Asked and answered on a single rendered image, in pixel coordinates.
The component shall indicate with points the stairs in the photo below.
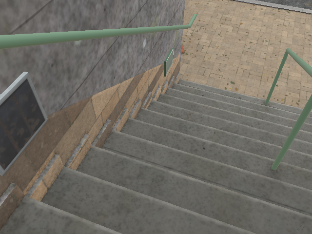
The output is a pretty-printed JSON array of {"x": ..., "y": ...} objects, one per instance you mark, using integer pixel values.
[{"x": 196, "y": 161}]

